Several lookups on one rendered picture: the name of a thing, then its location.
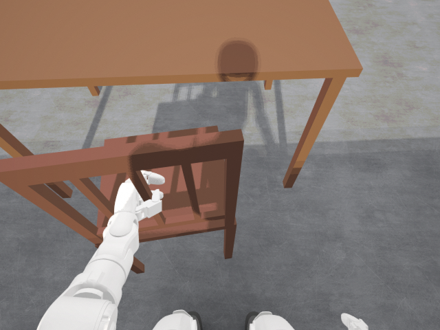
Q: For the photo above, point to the right robot hand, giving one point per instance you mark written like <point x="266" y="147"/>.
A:
<point x="353" y="323"/>

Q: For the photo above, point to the robot right foot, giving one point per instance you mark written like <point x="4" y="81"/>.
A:
<point x="249" y="319"/>

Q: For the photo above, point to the chair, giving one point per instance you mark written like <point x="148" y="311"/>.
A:
<point x="200" y="189"/>

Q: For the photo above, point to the left robot forearm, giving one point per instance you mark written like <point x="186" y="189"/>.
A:
<point x="107" y="271"/>

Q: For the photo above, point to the robot left upper arm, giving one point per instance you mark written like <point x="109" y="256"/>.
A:
<point x="76" y="313"/>

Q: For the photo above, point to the table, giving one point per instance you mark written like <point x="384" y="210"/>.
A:
<point x="91" y="43"/>

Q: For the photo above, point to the left robot shin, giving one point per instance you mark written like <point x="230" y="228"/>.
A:
<point x="181" y="312"/>

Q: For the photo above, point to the left robot hand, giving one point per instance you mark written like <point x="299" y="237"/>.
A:
<point x="129" y="200"/>

